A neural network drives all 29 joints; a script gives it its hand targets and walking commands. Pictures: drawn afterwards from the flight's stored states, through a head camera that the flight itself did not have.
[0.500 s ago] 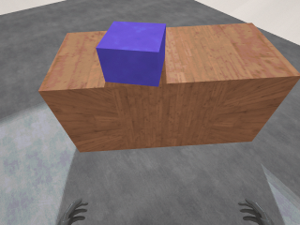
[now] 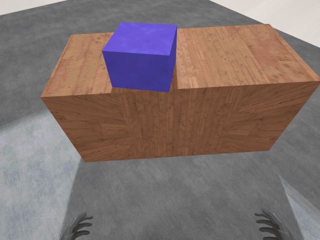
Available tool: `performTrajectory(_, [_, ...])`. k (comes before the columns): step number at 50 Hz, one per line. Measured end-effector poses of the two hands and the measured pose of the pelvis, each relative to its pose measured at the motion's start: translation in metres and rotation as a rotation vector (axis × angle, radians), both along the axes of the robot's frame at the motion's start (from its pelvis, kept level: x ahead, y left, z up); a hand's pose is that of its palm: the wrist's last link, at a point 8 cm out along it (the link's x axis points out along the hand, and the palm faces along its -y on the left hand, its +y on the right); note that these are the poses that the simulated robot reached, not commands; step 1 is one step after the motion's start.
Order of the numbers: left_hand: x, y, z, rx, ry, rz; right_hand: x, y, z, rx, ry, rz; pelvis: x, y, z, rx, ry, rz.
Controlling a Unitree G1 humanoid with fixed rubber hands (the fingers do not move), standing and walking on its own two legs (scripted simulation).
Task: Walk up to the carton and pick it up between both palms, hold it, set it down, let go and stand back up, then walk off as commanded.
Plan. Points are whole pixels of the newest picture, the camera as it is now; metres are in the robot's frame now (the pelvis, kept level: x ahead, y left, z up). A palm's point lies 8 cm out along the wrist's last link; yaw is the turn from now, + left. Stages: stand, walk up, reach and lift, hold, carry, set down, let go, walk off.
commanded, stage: stand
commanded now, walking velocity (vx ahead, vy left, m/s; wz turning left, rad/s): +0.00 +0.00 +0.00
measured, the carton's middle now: (144, 56) +0.88 +0.10 -0.03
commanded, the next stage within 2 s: none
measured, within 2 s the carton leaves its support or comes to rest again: neither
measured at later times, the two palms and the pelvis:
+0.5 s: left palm out of the picture +0.14 +0.26 -0.08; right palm out of the picture +0.14 -0.27 -0.08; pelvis +0.00 +0.00 +0.00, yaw +0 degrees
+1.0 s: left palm out of the picture +0.11 +0.26 -0.09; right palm out of the picture +0.12 -0.27 -0.08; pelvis -0.02 +0.00 +0.00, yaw +0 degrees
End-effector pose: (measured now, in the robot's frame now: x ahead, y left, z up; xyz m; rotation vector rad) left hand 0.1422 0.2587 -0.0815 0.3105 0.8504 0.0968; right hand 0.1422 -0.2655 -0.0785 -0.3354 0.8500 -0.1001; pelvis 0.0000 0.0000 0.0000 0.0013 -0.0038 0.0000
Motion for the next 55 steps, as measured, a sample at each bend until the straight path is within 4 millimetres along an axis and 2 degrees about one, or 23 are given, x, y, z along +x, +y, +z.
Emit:
performTrajectory(29, [-0.008, 0.003, -0.003, 0.005, 0.020, 0.007, -0.004, -0.001, 0.001, -0.001, -0.006, -0.002, -0.003, 0.000, 0.000, 0.000, -0.004, 0.000])
performTrajectory(55, [-0.034, 0.006, -0.005, 0.008, 0.033, 0.020, -0.030, -0.005, -0.001, -0.004, 0.005, -0.015, -0.022, 0.000, 0.000, 0.000, -0.032, 0.000])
